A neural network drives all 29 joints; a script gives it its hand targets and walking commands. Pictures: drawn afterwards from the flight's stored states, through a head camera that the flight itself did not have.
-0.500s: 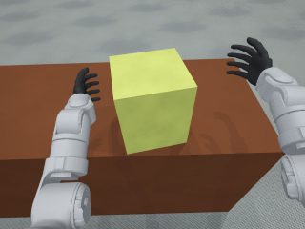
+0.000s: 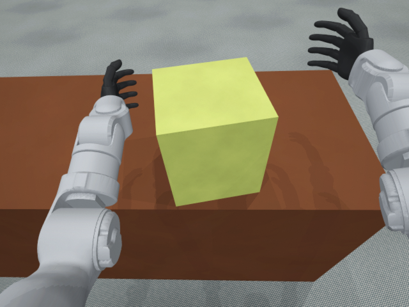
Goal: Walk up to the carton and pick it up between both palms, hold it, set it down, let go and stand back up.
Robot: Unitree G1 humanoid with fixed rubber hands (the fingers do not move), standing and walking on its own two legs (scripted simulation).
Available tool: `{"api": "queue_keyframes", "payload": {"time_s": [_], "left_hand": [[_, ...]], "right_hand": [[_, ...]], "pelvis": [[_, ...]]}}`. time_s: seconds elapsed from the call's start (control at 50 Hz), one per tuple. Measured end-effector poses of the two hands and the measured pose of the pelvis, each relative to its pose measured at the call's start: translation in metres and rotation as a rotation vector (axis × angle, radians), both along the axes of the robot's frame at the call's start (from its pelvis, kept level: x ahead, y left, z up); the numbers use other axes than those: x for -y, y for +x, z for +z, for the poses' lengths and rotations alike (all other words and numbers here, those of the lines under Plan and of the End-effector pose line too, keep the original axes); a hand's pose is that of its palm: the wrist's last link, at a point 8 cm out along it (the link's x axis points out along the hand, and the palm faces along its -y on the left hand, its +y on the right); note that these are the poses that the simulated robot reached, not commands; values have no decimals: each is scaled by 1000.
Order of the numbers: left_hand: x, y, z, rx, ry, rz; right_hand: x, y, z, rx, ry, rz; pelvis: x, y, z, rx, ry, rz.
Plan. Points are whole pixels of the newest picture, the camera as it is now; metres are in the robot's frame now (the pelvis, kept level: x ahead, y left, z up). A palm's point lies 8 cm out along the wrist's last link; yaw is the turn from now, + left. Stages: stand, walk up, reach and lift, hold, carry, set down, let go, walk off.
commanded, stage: reach and lift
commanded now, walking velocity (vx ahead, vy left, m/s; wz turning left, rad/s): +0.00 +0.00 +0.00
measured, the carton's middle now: (209, 135) +0.49 +0.05 +0.05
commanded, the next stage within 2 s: none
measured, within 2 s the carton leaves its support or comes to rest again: neither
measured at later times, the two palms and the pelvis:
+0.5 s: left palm (132, 131) +0.44 +0.20 +0.11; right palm (313, 106) +0.49 -0.16 +0.14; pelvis -0.01 +0.00 +0.00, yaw +0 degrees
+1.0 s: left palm (138, 138) +0.44 +0.19 +0.09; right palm (306, 110) +0.49 -0.15 +0.13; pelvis +0.00 +0.00 -0.01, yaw +0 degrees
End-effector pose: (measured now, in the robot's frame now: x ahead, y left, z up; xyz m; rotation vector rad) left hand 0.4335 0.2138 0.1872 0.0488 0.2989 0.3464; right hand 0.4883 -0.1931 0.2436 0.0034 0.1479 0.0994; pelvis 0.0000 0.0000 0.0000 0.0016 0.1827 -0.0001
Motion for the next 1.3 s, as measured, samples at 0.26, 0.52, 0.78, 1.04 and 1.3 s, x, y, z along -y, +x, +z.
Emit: {"api": "queue_keyframes", "payload": {"time_s": [0.26, 0.52, 0.78, 1.04, 1.3], "left_hand": [[2, 1, -37, -59, 14, -30], [13, 6, -79, -53, 21, -60], [17, 3, -99, -47, 15, -70], [19, 5, -98, -16, 0, -66], [22, 3, -101, 2, -60, -21]], "right_hand": [[-6, -3, -56, -104, 0, 0], [-36, 2, -102, -64, -48, 59], [-31, 5, -114, -58, -51, 15], [-49, 4, -119, -58, -29, 46], [-80, 1, -124, -57, -84, 79]], "pelvis": [[1, -4, -1, -22, 1, 0], [2, -6, -4, -129, 2, 0], [3, -4, -5, -157, 2, 0], [3, -4, -6, -173, 2, 0], [3, -5, -6, -180, 2, 0]]}}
